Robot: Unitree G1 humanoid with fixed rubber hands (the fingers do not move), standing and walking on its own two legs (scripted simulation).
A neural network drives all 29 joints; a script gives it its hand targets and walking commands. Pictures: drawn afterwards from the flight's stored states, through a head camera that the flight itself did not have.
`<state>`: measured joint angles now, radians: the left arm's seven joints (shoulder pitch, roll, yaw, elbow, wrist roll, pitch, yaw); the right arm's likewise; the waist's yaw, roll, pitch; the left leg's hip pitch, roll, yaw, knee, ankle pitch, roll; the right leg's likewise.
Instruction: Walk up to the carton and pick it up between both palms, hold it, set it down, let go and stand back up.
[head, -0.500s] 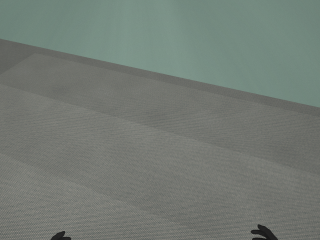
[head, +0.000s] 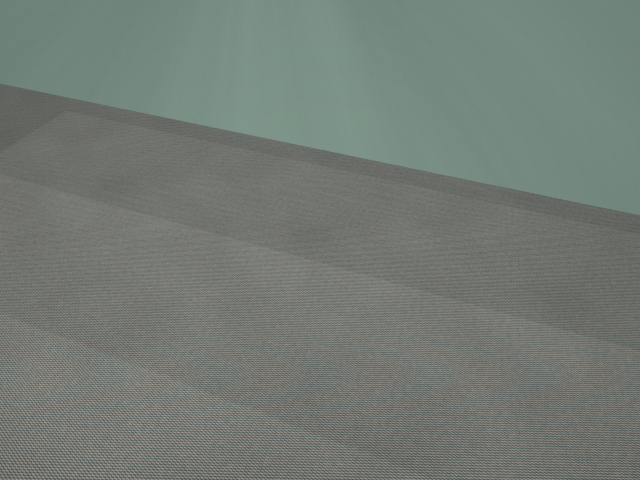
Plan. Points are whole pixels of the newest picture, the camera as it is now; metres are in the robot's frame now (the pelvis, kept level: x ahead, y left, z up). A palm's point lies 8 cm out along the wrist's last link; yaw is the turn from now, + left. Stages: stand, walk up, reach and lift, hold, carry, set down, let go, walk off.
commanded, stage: stand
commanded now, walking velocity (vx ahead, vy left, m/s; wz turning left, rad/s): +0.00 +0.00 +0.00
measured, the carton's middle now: out of the picture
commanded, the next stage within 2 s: none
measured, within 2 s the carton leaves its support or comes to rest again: neither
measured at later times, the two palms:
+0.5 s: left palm out of the picture +0.08 +0.29 -0.11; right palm out of the picture +0.07 -0.30 -0.12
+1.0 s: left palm out of the picture +0.08 +0.29 -0.11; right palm out of the picture +0.07 -0.30 -0.12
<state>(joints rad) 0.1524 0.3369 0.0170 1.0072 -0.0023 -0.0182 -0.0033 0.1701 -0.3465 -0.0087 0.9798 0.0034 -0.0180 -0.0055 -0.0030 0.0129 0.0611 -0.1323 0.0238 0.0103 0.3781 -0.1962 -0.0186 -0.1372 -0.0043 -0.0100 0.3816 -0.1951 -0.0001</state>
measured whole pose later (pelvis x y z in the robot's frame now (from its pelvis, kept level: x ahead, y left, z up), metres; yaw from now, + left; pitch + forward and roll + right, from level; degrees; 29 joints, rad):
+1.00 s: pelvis +0.01 -0.01 +0.00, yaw -1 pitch -2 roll +0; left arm 0.15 0.33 0.03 1.08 -0.01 -0.02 0.01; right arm 0.17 -0.35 -0.01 1.06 0.00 -0.02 -0.02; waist 0.00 0.02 0.05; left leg -0.10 0.04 0.02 0.32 -0.18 -0.03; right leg -0.11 0.01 0.00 0.33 -0.17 -0.01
